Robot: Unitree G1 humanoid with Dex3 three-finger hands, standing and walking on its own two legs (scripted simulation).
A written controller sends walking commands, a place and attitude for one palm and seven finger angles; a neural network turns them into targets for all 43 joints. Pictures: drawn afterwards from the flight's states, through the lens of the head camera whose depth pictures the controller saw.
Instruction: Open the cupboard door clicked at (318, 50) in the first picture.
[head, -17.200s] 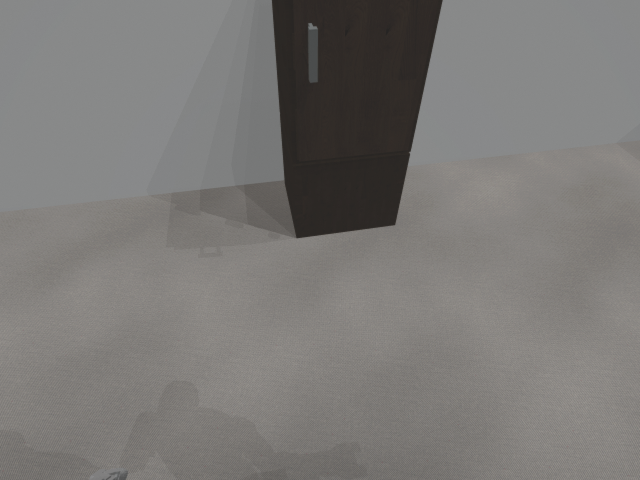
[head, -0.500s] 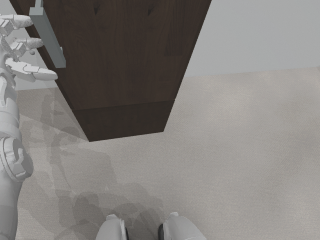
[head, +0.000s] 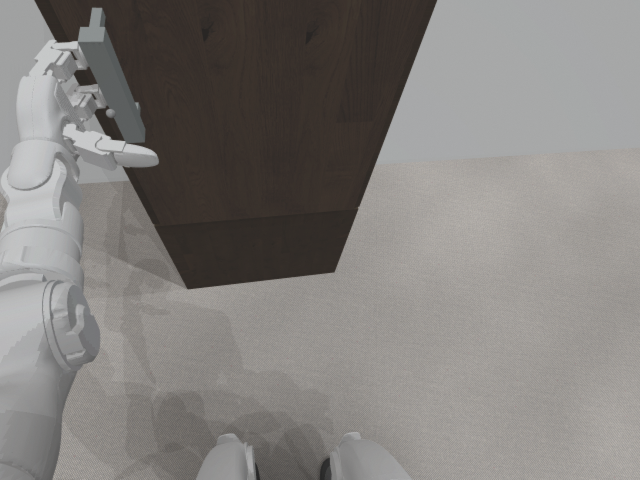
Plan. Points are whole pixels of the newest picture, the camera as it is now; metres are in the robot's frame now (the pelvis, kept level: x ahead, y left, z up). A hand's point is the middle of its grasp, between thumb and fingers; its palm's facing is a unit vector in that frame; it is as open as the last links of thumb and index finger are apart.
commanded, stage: slide the fingers in behind the handle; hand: left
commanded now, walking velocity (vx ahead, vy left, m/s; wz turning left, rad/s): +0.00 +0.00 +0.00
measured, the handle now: (118, 80) +0.58 +0.20 +0.10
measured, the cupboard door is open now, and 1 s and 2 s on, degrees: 0 0 5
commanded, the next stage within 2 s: close the thumb around the handle in 0.74 s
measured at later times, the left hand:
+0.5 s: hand (133, 111) +0.53 +0.17 +0.10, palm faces +0.07 -1.00 +0.00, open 13.9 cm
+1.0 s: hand (133, 114) +0.53 +0.17 +0.10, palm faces +0.07 -1.00 +0.00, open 13.3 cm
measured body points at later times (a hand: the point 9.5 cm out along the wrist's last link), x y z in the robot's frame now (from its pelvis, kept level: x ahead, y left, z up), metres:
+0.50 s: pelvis +0.00 -0.01 +0.00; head +0.12 +0.02 +0.43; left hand +0.52 +0.23 +0.10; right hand -0.04 -0.27 -0.10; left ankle +0.02 +0.10 -0.68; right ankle -0.01 -0.12 -0.68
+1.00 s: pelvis +0.00 +0.00 +0.00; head +0.12 +0.02 +0.43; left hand +0.52 +0.23 +0.10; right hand -0.03 -0.27 -0.11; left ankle +0.02 +0.10 -0.68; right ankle -0.01 -0.12 -0.68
